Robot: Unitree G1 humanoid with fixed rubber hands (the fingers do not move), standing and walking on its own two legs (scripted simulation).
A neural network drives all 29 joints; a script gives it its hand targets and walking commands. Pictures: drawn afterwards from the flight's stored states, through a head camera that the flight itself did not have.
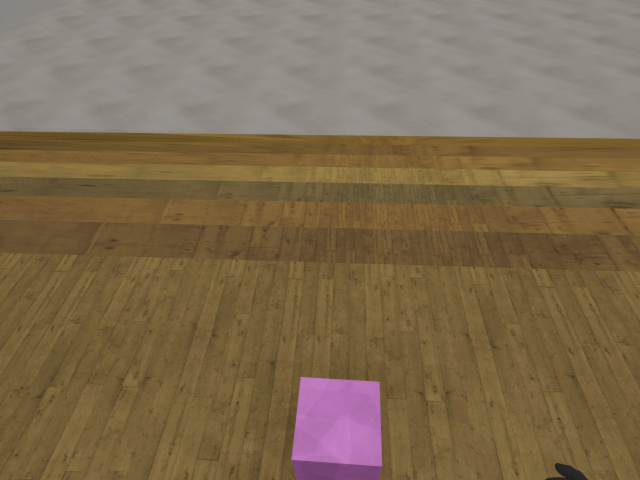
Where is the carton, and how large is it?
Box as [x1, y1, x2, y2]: [291, 377, 381, 479]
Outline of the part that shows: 301,377 291,459 296,478 377,479 381,468 379,382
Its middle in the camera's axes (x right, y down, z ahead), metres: +0.04 +0.53 +1.05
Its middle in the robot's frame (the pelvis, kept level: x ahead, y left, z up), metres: +0.40 -0.01 -0.65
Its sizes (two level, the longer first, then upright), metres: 0.210 0.200 0.250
